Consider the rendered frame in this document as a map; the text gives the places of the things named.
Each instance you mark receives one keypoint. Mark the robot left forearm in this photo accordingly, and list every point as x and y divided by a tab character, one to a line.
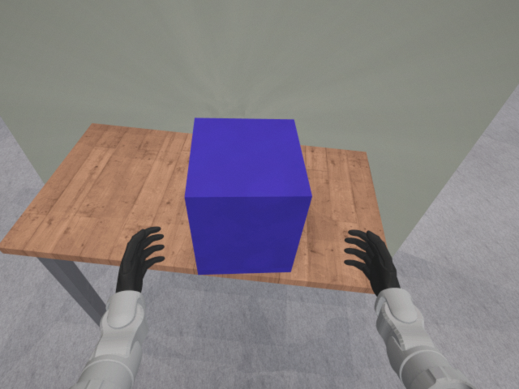
115	360

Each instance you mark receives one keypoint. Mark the robot right hand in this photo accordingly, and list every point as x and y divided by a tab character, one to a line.
378	266

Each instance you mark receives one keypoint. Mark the carton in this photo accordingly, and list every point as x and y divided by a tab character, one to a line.
247	195

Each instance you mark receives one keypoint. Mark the robot right forearm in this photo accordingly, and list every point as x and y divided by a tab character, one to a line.
412	355

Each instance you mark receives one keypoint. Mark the robot left hand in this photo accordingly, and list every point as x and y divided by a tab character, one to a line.
133	265

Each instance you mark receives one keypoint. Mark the table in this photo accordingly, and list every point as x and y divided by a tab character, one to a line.
118	180

